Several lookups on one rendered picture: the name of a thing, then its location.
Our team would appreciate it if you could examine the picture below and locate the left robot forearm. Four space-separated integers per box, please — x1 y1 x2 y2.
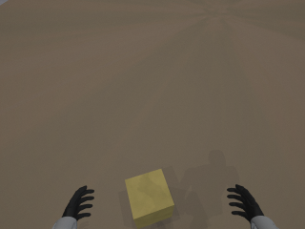
51 217 77 229

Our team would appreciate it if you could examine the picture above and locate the right robot forearm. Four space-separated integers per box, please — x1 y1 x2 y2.
250 216 279 229

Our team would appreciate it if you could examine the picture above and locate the robot right hand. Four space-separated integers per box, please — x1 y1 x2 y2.
227 184 264 223

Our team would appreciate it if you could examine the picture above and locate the robot left hand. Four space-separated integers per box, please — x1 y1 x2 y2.
62 185 94 221

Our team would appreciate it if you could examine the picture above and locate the carton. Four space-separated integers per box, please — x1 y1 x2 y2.
125 169 174 229

